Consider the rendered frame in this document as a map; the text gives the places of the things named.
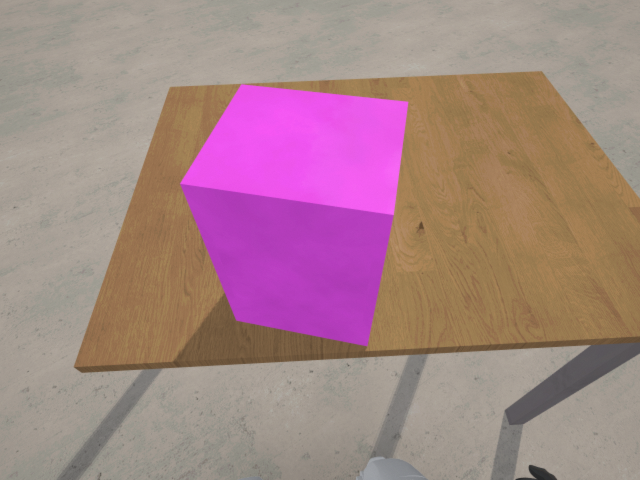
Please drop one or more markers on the right robot shin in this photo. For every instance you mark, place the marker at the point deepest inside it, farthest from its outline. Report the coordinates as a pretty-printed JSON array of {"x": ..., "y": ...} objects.
[{"x": 373, "y": 459}]

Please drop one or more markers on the carton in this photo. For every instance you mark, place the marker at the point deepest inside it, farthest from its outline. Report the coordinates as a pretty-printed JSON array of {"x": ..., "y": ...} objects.
[{"x": 294, "y": 195}]

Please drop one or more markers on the right robot thigh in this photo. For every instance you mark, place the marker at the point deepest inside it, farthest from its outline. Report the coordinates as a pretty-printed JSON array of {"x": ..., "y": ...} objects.
[{"x": 390, "y": 469}]

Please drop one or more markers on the table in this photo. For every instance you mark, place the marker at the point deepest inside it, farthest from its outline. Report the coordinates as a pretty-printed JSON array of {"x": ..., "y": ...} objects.
[{"x": 512, "y": 229}]

